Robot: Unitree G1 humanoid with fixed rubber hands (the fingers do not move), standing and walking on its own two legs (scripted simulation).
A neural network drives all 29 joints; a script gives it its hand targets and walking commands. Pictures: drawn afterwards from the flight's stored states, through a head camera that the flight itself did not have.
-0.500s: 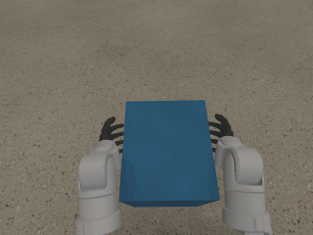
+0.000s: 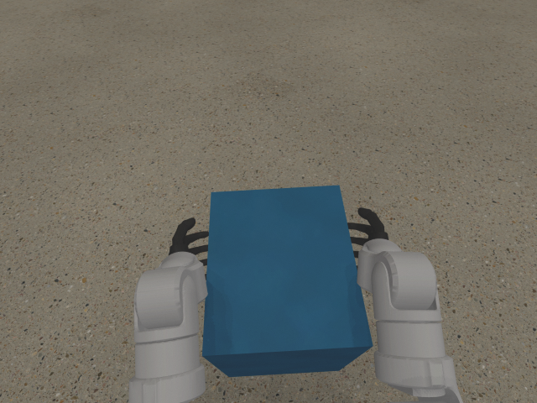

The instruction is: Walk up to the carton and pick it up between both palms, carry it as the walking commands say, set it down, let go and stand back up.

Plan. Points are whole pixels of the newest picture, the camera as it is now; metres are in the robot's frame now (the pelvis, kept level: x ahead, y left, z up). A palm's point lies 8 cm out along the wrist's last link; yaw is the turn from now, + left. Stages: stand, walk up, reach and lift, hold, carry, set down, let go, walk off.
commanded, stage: carry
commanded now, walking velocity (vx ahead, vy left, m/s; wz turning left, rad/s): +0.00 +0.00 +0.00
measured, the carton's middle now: (280, 288) +0.31 +0.03 -0.02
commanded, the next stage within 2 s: none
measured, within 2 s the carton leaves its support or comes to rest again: neither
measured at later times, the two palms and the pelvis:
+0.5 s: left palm (225, 269) +0.27 +0.10 +0.10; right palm (435, 265) +0.29 -0.17 +0.11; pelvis -0.01 -0.05 +0.00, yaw +1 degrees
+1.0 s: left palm (220, 269) +0.28 +0.11 +0.09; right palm (427, 266) +0.29 -0.16 +0.10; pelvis -0.01 -0.04 +0.00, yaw +1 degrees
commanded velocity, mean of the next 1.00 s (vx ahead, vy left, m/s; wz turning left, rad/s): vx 0.00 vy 0.00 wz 0.00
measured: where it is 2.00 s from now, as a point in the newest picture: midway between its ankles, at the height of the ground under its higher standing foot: outside the picture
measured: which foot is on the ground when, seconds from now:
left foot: down 0.00-1.00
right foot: up 0.00-0.06, down 0.08-1.00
